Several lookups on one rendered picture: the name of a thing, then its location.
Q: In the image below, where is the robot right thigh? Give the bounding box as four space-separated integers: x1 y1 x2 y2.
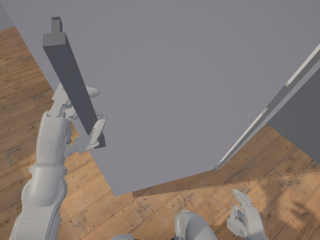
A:
174 211 218 240

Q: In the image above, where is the left robot hand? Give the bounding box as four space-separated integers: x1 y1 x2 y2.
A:
36 82 107 166

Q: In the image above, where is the right robot hand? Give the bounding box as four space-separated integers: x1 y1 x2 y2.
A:
227 188 266 240

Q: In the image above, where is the fridge door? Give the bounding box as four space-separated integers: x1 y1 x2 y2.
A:
0 0 320 197

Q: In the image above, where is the handle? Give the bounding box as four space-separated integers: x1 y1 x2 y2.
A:
42 16 106 149

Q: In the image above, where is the robot left forearm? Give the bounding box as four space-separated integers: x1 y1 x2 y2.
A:
9 164 68 240

